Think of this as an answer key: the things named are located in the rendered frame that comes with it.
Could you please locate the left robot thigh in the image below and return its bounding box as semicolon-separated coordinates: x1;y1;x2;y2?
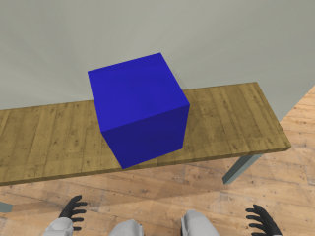
108;220;144;236

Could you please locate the carton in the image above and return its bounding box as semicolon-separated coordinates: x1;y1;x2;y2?
88;53;190;169

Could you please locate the table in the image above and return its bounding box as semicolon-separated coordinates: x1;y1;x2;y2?
0;82;292;213

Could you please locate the robot left forearm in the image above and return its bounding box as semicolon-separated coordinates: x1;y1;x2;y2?
42;217;74;236

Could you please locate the robot thigh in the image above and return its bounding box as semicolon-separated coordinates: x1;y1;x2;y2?
108;220;144;236
180;211;220;236

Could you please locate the left robot hand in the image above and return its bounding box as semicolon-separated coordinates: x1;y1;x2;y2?
58;195;88;231

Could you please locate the right robot thigh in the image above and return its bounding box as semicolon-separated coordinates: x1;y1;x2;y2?
180;211;220;236

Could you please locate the right robot hand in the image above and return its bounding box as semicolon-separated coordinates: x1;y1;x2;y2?
246;204;283;236

